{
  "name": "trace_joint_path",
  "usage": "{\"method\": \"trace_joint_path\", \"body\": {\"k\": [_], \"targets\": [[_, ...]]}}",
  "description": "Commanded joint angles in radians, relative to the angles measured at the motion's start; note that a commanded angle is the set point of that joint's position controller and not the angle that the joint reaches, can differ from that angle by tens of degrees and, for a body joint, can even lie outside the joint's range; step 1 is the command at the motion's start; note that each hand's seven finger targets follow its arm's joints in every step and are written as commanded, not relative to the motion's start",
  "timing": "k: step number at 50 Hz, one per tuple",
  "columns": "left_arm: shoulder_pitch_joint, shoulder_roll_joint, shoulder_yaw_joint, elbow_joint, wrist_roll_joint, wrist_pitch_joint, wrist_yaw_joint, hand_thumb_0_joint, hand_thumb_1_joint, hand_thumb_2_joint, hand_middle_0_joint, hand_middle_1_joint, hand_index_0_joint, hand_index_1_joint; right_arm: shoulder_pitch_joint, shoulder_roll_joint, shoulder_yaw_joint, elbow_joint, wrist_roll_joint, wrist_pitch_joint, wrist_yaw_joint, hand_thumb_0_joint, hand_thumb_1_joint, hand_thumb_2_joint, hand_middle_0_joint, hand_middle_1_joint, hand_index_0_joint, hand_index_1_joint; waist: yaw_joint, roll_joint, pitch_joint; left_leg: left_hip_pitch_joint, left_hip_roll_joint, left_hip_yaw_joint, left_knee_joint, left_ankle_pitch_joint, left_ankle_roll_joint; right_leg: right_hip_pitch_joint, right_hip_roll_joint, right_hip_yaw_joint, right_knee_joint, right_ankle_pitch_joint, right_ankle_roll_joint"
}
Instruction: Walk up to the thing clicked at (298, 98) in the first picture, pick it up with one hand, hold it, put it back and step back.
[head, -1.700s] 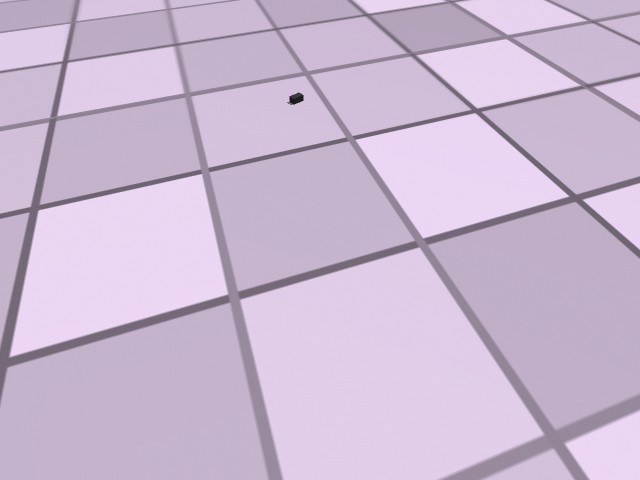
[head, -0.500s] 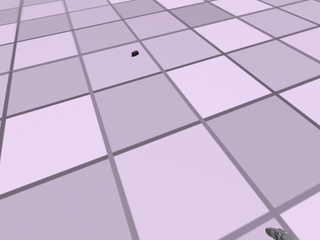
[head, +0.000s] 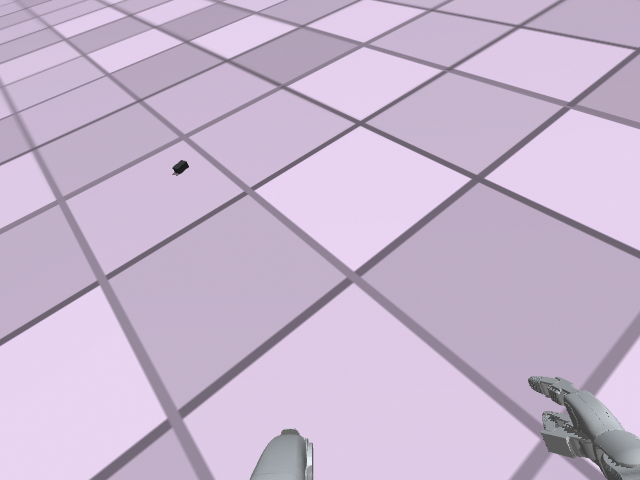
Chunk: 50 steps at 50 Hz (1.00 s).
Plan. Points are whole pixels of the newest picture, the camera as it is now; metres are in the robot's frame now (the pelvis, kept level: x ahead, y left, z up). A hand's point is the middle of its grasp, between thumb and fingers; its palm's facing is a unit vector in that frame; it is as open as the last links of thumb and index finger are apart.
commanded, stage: walk up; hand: left
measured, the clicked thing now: (180, 167) +1.83 +1.02 -0.75
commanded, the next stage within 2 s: none
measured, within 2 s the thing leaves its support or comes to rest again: neither
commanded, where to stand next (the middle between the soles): +1.46 +1.28 m, yaw -64 degrees
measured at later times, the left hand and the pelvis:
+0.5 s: hand (163, 260) +0.55 +0.40 -0.10, palm faces -0.35 -0.75 -0.56, open 7.4 cm; pelvis +0.31 +0.15 -0.01, yaw -15 degrees
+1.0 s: hand (153, 208) +0.80 +0.55 -0.17, palm faces -0.41 -0.70 -0.59, open 7.4 cm; pelvis +0.62 +0.26 -0.05, yaw -27 degrees
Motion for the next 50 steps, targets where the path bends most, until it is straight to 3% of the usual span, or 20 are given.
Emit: {"method": "trace_joint_path", "body": {"k": [1, 5, 8, 9, 10, 11, 15, 20, 24, 27, 28, 29, 30, 31, 36, 42, 45, 46, 48, 50], "targets": [[-0.102, 0.424, 0.13, -0.13, -0.006, -0.056, 0.034, 0.0, 0.9, 0.9, -0.2, -0.3, -0.2, -0.3, -0.139, -0.177, -0.069, -0.147, -0.001, -0.022, -0.014, 0.0, -0.9, -0.9, 0.2, 0.3, 0.2, 0.3, -0.066, -0.177, 0.065, 0.03, 0.002, 0.024, -0.123, 0.09, -0.026, -0.126, -0.127, 0.149, -0.296, -0.064, -0.182], [-0.104, 0.437, 0.133, -0.147, 0.007, -0.035, 0.04, 0.0, 0.9, 0.9, -0.2, -0.3, -0.2, -0.3, -0.163, -0.163, -0.081, -0.172, 0.007, -0.029, -0.016, 0.0, -0.9, -0.9, 0.2, 0.3, 0.2, 0.3, -0.069, -0.238, 0.032, 0.199, -0.001, 0.037, -0.288, 0.011, -0.007, -0.087, -0.167, 0.123, -0.205, 0.111, -0.186], [-0.218, 0.39, 0.118, -0.201, 0.018, -0.019, 0.049, 0.0, 0.9, 0.9, -0.2, -0.3, -0.2, -0.3, 0.276, -0.238, -0.14, -0.062, 0.0, -0.031, -0.048, 0.0, -0.9, -0.9, 0.2, 0.3, 0.2, 0.3, -0.301, -0.092, -0.163, 0.765, -0.057, 0.036, -0.436, -0.081, 0.051, -0.286, -0.118, 0.045, 0.357, 0.319, -0.111], [-0.143, 0.264, 0.074, -0.2, 0.024, -0.014, 0.048, 0.0, 0.9, 0.9, -0.2, -0.3, -0.2, -0.3, 0.443, -0.323, -0.179, -0.02, -0.01, -0.042, -0.081, 0.0, -0.9, -0.9, 0.2, 0.3, 0.2, 0.3, -0.355, 0.22, -0.245, 1.037, 0.073, -0.178, -0.523, -0.363, 0.057, -0.583, 0.02, 0.01, 0.721, -0.17, -0.073], [-0.09, 0.224, 0.05, -0.212, -0.005, -0.013, 0.06, 0.0, 0.9, 0.9, -0.2, -0.3, -0.2, -0.3, 0.353, -0.391, -0.18, -0.056, 0.01, -0.056, -0.101, 0.0, -0.9, -0.9, 0.2, 0.3, 0.2, 0.3, -0.272, 0.349, -0.219, 0.986, 0.243, -0.567, -0.763, -0.492, 0.082, -0.767, 0.143, 0.033, 0.92, -0.295, -0.105], [-0.075, 0.26, 0.047, -0.194, -0.009, -0.02, 0.073, 0.0, 0.9, 0.9, -0.2, -0.3, -0.2, -0.3, 0.207, -0.421, -0.188, -0.076, 0.042, -0.056, -0.112, 0.0, -0.9, -0.9, 0.2, 0.3, 0.2, 0.3, -0.197, 0.287, -0.22, 0.824, 0.281, -0.701, -0.85, -0.57, 0.159, -0.733, 0.065, 0.151, 1.001, -0.176, -0.145], [-0.078, 0.389, 0.1, -0.087, -0.031, 0.011, 0.037, 0.0, 0.9, 0.9, -0.2, -0.3, -0.2, -0.3, 0.076, -0.213, -0.123, -0.126, 0.011, -0.061, -0.119, 0.0, -0.9, -0.9, 0.2, 0.3, 0.2, 0.3, -0.115, 0.107, -0.086, 0.555, 0.138, -0.182, -0.69, -0.315, 0.163, -0.569, -0.082, 0.058, 0.685, 0.033, -0.076], [-0.233, 0.346, 0.103, -0.156, -0.016, 0.032, 0.011, 0.0, 0.9, 0.9, -0.2, -0.3, -0.2, -0.3, 0.117, -0.209, -0.114, -0.139, -0.002, -0.068, -0.109, 0.0, -0.9, -0.9, 0.2, 0.3, 0.2, 0.3, -0.141, 0.016, 0.037, 0.485, 0.201, -0.101, -0.777, -0.22, 0.241, -0.54, -0.105, -0.012, 0.443, 0.046, -0.053], [-0.266, 0.335, 0.111, -0.171, -0.016, 0.03, 0.003, 0.0, 0.9, 0.9, -0.2, -0.3, -0.2, -0.3, 0.107, -0.189, -0.11, -0.163, -0.011, -0.059, -0.101, 0.0, -0.9, -0.9, 0.2, 0.3, 0.2, 0.3, -0.131, -0.09, 0.022, 0.41, 0.113, 0.065, -0.707, -0.119, 0.177, -0.318, -0.039, -0.112, 0.294, 0.169, -0.066], [0.084, 0.377, 0.153, -0.089, -0.018, 0.036, 0.026, 0.0, 0.9, 0.9, -0.2, -0.3, -0.2, -0.3, 0.062, -0.187, -0.109, -0.201, -0.003, -0.058, -0.112, 0.0, -0.9, -0.9, 0.2, 0.3, 0.2, 0.3, 0.068, -0.218, -0.136, 0.219, -0.003, 0.232, -0.158, 0.447, 0.062, 0.225, 0.066, -0.176, 0.111, 0.181, -0.113], [0.197, 0.423, 0.177, -0.077, -0.007, 0.037, 0.049, 0.0, 0.9, 0.9, -0.2, -0.3, -0.2, -0.3, 0.104, -0.153, -0.093, -0.21, -0.013, -0.056, -0.116, 0.0, -0.9, -0.9, 0.2, 0.3, 0.2, 0.3, 0.121, -0.326, -0.176, -0.025, -0.062, 0.188, 0.111, 0.055, 0.021, 0.452, -0.046, 0.017, 0.063, 0.081, -0.163], [0.155, 0.471, 0.184, -0.127, -0.001, 0.035, 0.075, 0.0, 0.9, 0.9, -0.2, -0.3, -0.2, -0.3, 0.163, -0.117, -0.075, -0.213, -0.021, -0.054, -0.119, 0.0, -0.9, -0.9, 0.2, 0.3, 0.2, 0.3, 0.056, -0.383, -0.187, -0.22, -0.098, 0.114, 0.291, -0.455, -0.014, 0.516, -0.304, 0.402, 0.013, 0.019, -0.237], [0.035, 0.489, 0.171, -0.189, -0.022, 0.034, 0.097, 0.0, 0.9, 0.9, -0.2, -0.3, -0.2, -0.3, 0.164, -0.214, -0.103, -0.216, -0.011, -0.039, -0.123, 0.0, -0.9, -0.9, 0.2, 0.3, 0.2, 0.3, 0.008, -0.238, -0.247, -0.252, -0.072, -0.13, 0.456, -0.405, -0.043, 0.427, -0.466, 0.772, -0.09, -0.106, -0.387], [-0.039, 0.482, 0.162, -0.22, -0.037, 0.028, 0.115, 0.0, 0.9, 0.9, -0.2, -0.3, -0.2, -0.3, 0.102, -0.248, -0.11, -0.211, -0.01, -0.03, -0.133, 0.0, -0.9, -0.9, 0.2, 0.3, 0.2, 0.3, -0.013, -0.089, -0.169, -0.238, -0.003, -0.166, 0.501, -0.343, -0.047, 0.278, -0.476, 0.751, -0.138, -0.165, -0.424], [-0.195, 0.427, 0.137, -0.217, 0.004, -0.021, 0.103, 0.0, 0.9, 0.9, -0.2, -0.3, -0.2, -0.3, 0.195, -0.171, -0.089, -0.143, 0.007, 0.006, -0.093, 0.0, -0.9, -0.9, 0.2, 0.3, 0.2, 0.3, -0.148, -0.206, -0.015, 0.043, 0.037, -0.057, 0.18, -0.184, 0.016, -0.216, -0.223, 0.184, -0.053, 0.245, -0.257], [-0.214, 0.479, 0.153, -0.199, 0.032, -0.032, 0.102, 0.0, 0.9, 0.9, -0.2, -0.3, -0.2, -0.3, 0.114, -0.168, -0.108, -0.158, 0.01, 0.013, -0.05, 0.0, -0.9, -0.9, 0.2, 0.3, 0.2, 0.3, -0.147, -0.28, -0.003, 0.264, 0.043, 0.039, -0.108, -0.006, 0.039, -0.417, -0.164, 0.119, -0.046, -0.037, -0.227], [-0.265, 0.427, 0.136, -0.186, 0.034, -0.011, 0.099, 0.0, 0.9, 0.9, -0.2, -0.3, -0.2, -0.3, 0.26, -0.173, -0.136, -0.096, 0.0, 0.004, -0.069, 0.0, -0.9, -0.9, 0.2, 0.3, 0.2, 0.3, -0.265, -0.179, -0.046, 0.579, -0.057, 0.145, -0.26, -0.083, 0.045, -0.553, -0.1, 0.013, 0.2, 0.129, -0.164], [-0.219, 0.345, 0.113, -0.178, 0.036, -0.002, 0.1, 0.0, 0.9, 0.9, -0.2, -0.3, -0.2, -0.3, 0.377, -0.206, -0.154, -0.061, -0.012, -0.006, -0.084, 0.0, -0.9, -0.9, 0.2, 0.3, 0.2, 0.3, -0.325, 0.005, -0.109, 0.728, -0.075, 0.104, -0.368, -0.153, 0.061, -0.607, -0.027, -0.059, 0.497, 0.098, -0.119], [-0.156, 0.249, 0.076, -0.17, 0.006, 0.004, 0.129, 0.0, 0.9, 0.9, -0.2, -0.3, -0.2, -0.3, 0.305, -0.373, -0.172, -0.081, 0.001, -0.028, -0.125, 0.0, -0.9, -0.9, 0.2, 0.3, 0.2, 0.3, -0.226, 0.341, -0.108, 0.726, 0.27, -0.532, -0.688, -0.121, 0.183, -0.833, 0.106, 0.054, 0.871, -0.295, -0.119], [-0.18, 0.308, 0.078, -0.112, -0.016, -0.001, 0.124, 0.0, 0.9, 0.9, -0.2, -0.3, -0.2, -0.3, 0.205, -0.263, -0.153, -0.122, 0.004, -0.027, -0.144, 0.0, -0.9, -0.9, 0.2, 0.3, 0.2, 0.3, -0.196, 0.083, -0.074, 0.631, 0.22, -0.304, -0.594, 0.041, 0.175, -0.768, 0.015, 0.073, 0.818, -0.123, -0.104]]}}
